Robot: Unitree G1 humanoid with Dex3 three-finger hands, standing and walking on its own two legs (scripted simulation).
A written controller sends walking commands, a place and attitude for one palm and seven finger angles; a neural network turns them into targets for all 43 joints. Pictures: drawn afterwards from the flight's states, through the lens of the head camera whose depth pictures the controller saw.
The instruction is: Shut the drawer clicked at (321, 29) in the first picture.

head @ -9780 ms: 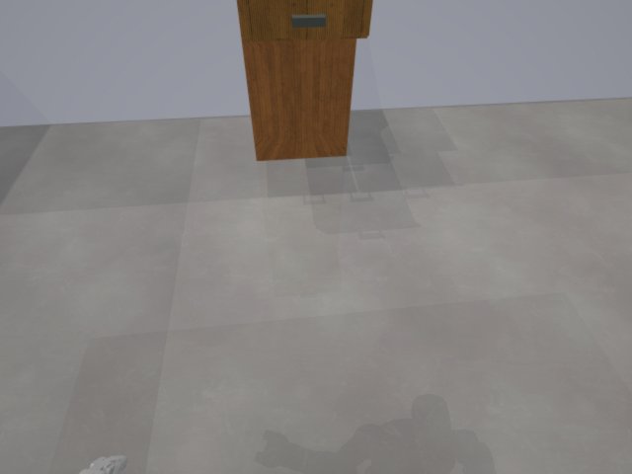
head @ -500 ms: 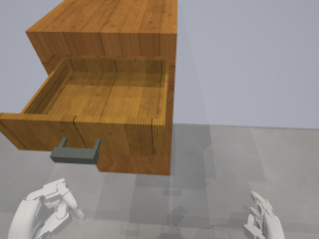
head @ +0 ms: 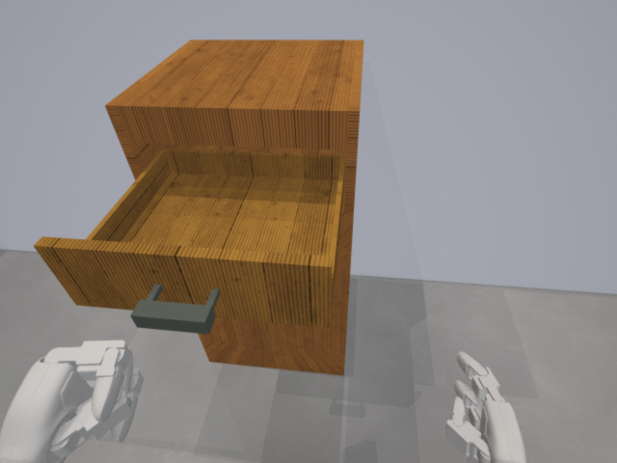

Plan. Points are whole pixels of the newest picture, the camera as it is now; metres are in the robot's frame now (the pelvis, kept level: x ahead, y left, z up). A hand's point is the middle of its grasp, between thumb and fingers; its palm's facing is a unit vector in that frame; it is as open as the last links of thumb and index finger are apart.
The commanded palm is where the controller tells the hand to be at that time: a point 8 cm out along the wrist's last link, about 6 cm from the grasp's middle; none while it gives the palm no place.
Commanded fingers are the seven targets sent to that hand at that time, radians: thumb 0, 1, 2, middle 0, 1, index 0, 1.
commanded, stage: raise the hand and make a fist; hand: left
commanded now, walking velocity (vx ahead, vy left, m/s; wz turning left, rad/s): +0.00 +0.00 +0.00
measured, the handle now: (179, 304) +0.31 +0.24 +0.05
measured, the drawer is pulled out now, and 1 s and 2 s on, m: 0.30 0.30 0.30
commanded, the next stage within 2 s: bring the fist close to the handle in 0.36 s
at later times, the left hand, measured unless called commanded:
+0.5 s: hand (118, 405) +0.13 +0.20 +0.14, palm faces +0.06 -0.99 -0.13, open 3.3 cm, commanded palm +0.08 +0.25 +0.14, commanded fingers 0.00 0.90 0.90 -1.40 -1.60 -1.40 -1.60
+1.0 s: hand (153, 389) +0.17 +0.20 +0.09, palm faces +0.04 -1.00 -0.07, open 3.3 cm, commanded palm +0.13 +0.25 +0.09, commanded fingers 0.00 0.90 0.90 -1.40 -1.60 -1.40 -1.60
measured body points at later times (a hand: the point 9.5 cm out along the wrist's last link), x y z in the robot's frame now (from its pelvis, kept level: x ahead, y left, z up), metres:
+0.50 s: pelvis -0.01 -0.01 +0.00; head -0.05 -0.03 +0.45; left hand +0.12 +0.25 +0.15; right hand +0.19 -0.22 -0.03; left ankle +0.02 +0.13 -0.72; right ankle -0.04 -0.10 -0.72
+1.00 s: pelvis -0.01 +0.01 +0.00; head -0.01 -0.01 +0.45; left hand +0.16 +0.25 +0.10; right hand +0.18 -0.22 -0.06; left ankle +0.02 +0.13 -0.72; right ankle -0.04 -0.10 -0.72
